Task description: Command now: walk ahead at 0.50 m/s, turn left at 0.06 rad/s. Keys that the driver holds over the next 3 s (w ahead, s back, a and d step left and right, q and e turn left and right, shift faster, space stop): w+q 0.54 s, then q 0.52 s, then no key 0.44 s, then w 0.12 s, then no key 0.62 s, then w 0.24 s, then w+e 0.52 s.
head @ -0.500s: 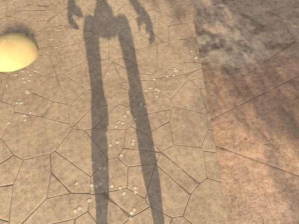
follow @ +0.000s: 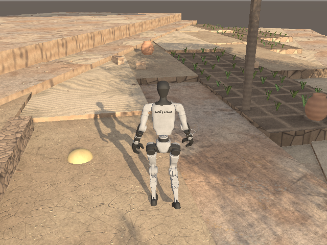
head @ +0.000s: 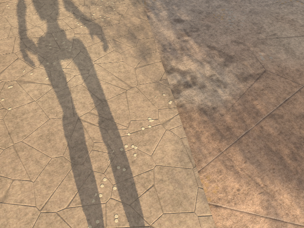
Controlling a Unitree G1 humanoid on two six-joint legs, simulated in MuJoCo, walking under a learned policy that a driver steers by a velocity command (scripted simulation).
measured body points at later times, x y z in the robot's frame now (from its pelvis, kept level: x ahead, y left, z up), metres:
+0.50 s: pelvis +0.24 -0.02 +0.01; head +0.26 -0.03 +0.46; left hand +0.32 +0.27 -0.07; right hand +0.41 -0.28 -0.10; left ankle +0.18 +0.11 -0.64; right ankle +0.28 -0.13 -0.73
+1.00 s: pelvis +0.40 +0.07 +0.00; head +0.44 +0.12 +0.45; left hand +0.39 +0.40 -0.11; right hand +0.69 -0.08 -0.08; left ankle +0.44 +0.18 -0.73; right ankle +0.49 -0.07 -0.66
